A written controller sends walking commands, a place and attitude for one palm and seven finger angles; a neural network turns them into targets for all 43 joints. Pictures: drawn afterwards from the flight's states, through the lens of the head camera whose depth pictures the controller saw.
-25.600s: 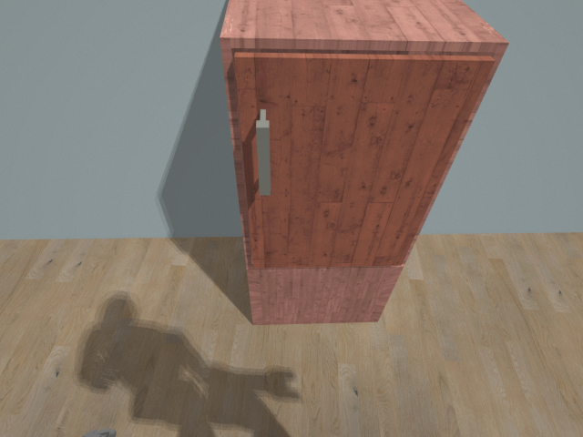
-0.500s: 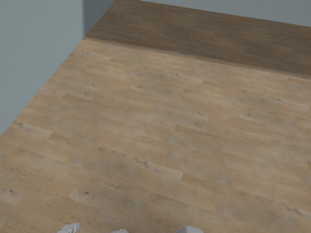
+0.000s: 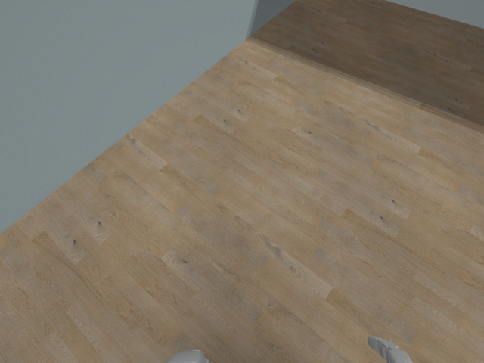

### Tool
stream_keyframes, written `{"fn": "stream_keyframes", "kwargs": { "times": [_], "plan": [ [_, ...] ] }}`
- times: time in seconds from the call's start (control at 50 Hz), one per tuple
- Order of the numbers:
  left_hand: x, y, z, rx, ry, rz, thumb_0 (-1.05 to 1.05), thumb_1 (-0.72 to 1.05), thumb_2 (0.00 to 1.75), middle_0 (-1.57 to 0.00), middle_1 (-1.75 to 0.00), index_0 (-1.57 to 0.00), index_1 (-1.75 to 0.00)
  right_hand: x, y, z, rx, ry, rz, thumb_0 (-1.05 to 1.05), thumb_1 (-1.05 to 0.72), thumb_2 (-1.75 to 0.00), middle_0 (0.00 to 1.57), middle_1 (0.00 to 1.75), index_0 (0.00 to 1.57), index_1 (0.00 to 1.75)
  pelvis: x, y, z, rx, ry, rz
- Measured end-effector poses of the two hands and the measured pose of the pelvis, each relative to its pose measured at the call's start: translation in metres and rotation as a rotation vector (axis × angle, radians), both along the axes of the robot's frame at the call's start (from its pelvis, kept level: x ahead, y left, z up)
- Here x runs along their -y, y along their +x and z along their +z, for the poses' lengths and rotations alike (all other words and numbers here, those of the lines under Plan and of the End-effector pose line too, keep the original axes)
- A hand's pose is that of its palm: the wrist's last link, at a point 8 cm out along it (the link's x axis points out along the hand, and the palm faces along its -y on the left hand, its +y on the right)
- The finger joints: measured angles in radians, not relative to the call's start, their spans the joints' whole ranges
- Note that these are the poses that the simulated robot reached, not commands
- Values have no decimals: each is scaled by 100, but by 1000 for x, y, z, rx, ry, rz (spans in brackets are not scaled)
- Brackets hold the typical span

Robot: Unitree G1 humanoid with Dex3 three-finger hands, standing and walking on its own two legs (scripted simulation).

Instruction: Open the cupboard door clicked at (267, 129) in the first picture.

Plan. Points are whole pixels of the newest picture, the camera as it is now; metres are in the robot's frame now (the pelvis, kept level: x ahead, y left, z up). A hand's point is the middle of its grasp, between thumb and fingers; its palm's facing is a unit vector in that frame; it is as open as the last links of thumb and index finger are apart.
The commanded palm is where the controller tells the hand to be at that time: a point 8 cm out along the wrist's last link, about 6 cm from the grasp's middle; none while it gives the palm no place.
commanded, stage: turn to face it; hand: left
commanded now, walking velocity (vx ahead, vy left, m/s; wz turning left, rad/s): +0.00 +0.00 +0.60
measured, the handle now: out of the picture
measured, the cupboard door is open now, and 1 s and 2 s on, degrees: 43 43 43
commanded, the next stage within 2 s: none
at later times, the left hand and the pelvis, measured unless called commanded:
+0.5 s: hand out of the picture +0.05 +0.17 -0.14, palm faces +0.30 -0.91 -0.29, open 7.3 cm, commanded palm none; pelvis +0.01 -0.05 +0.00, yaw +18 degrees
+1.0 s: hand out of the picture -0.04 +0.17 -0.15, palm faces +0.60 -0.74 -0.31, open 7.3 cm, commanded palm none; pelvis +0.02 -0.06 +0.00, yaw +36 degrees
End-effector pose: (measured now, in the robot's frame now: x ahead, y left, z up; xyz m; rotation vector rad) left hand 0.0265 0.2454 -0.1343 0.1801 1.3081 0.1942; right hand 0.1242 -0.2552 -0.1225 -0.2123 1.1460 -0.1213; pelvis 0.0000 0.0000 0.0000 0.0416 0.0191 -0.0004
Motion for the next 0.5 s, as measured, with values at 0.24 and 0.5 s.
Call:
{"fn": "stream_keyframes", "kwargs": {
  "times": [0.24, 0.5],
  "plan": [
    [-17, 11, 8, 88, 45, 137, 1, 91, 90, -20, -30, -20, -30, -14, 13, -5, -20, -11, 139, 0, -91, -90, 20, 30, 20, 30, 10, 2, -1, 1, -33, 146],
    [36, 3, 29, 164, 84, 233, 0, 91, 90, -20, -30, -20, -30, 27, 25, -17, -125, 19, 207, 1, -91, -90, 20, 30, 20, 30, 52, 12, 5, 19, 6, 319]
  ]
}}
